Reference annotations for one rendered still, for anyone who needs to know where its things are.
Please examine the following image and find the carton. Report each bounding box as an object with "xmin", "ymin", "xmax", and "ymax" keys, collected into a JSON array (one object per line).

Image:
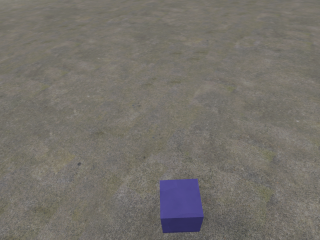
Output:
[{"xmin": 159, "ymin": 178, "xmax": 204, "ymax": 233}]

